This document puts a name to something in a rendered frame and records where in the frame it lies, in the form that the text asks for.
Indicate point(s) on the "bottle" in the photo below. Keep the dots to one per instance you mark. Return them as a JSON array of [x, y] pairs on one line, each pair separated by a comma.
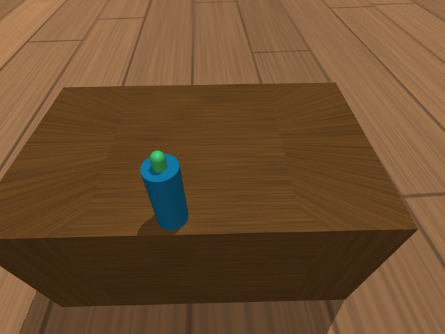
[[162, 178]]

